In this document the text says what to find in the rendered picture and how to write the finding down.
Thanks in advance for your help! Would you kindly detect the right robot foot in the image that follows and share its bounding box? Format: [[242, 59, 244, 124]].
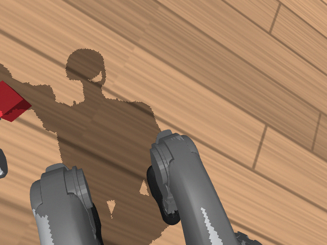
[[147, 166, 180, 225]]

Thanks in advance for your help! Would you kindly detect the right robot hand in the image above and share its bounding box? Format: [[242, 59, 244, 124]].
[[235, 231, 262, 245]]

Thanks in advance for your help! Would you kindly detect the left robot foot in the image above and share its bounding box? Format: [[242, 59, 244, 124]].
[[91, 203, 104, 245]]

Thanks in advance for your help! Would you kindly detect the cube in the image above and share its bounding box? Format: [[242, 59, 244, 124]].
[[0, 81, 32, 122]]

